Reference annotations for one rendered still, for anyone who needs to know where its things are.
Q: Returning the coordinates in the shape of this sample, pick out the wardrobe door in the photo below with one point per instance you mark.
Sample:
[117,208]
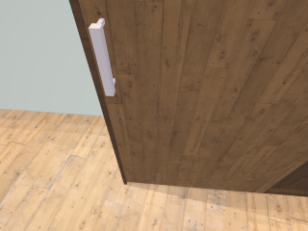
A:
[209,94]
[296,180]

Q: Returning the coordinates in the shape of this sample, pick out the handle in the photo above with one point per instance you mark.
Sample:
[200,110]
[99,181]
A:
[102,56]

